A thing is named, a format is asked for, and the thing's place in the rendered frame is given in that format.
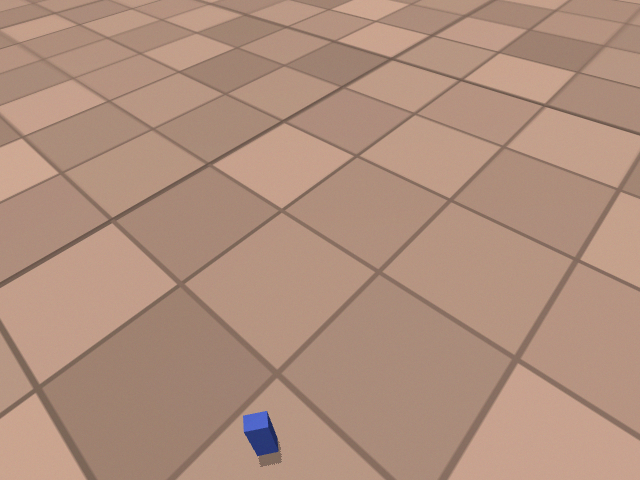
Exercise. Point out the carton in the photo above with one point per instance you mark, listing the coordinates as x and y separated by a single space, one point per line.
260 433

